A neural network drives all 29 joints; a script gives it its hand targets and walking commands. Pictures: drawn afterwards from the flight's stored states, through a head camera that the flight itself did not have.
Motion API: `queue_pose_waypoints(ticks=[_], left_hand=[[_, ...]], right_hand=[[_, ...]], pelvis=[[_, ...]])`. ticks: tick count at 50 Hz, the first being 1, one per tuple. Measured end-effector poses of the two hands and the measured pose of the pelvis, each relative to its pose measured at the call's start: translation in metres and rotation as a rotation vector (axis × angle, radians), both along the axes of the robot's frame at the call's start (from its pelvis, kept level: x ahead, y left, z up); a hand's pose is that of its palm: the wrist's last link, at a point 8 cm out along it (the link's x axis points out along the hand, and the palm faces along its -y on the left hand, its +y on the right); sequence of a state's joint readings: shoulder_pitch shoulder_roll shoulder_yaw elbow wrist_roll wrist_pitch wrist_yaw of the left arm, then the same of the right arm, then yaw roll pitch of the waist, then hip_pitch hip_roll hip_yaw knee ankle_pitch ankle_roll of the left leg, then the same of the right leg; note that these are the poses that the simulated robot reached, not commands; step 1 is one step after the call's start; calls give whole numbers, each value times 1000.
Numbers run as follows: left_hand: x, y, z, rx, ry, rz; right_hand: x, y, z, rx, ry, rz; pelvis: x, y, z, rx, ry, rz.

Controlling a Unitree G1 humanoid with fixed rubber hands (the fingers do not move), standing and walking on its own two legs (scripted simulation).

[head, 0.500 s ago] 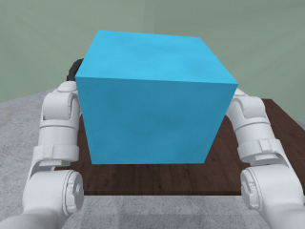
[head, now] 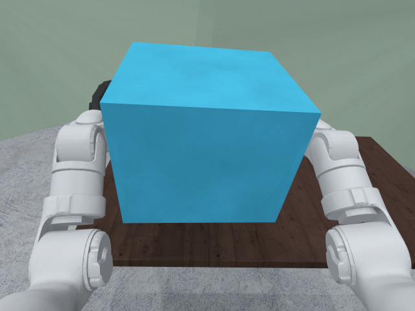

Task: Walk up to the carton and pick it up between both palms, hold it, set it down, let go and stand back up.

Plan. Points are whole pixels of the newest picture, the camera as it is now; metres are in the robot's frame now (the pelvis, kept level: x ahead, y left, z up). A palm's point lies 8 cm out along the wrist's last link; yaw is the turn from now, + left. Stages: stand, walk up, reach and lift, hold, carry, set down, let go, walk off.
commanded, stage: hold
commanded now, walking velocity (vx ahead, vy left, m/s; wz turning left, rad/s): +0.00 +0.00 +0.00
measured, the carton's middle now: (202, 130) +0.38 +0.00 +0.24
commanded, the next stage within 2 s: none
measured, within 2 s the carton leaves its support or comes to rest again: neither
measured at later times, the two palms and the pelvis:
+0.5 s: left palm (103, 121) +0.37 +0.18 +0.26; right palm (302, 127) +0.37 -0.19 +0.26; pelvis +0.00 +0.00 +0.00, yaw +0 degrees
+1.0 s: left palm (102, 121) +0.37 +0.18 +0.26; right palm (301, 128) +0.37 -0.18 +0.25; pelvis +0.00 +0.00 +0.00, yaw +0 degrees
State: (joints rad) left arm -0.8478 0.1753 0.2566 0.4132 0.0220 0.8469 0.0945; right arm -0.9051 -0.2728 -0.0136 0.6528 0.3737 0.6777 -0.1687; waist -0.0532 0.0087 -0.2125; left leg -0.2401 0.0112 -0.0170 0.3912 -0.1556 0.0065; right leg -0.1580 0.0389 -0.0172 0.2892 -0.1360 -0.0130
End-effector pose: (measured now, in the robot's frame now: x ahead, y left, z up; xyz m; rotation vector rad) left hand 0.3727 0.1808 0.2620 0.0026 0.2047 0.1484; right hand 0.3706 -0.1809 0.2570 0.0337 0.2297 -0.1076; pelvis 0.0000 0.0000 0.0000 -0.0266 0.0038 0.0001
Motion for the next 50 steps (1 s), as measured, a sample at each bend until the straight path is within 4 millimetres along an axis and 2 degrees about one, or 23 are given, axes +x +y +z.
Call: queue_pose_waypoints(ticks=[50], left_hand=[[-1,-3,-1,1,6,0]], right_hand=[[-2,-3,-3,6,12,-2]], pelvis=[[-2,0,0,1,0,-3]])
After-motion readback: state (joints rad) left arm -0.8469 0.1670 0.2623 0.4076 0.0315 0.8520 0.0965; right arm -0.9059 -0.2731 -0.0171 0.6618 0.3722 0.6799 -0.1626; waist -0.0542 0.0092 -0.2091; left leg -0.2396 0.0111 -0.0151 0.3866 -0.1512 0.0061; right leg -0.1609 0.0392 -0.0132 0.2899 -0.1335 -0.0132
